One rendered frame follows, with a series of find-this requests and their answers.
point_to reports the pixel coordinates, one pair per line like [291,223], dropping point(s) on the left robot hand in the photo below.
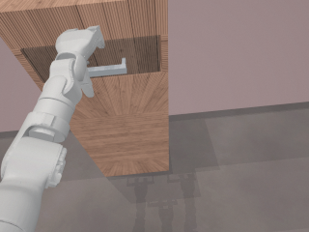
[84,42]

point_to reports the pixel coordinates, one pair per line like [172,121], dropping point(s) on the handle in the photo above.
[108,70]

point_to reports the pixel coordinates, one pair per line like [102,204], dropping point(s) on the left robot upper arm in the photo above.
[35,165]

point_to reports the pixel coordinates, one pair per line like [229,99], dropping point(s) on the drawer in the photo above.
[142,56]

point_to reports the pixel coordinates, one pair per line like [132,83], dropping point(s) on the robot left forearm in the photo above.
[50,119]

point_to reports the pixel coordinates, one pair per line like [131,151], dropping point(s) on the cabinet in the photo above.
[124,127]

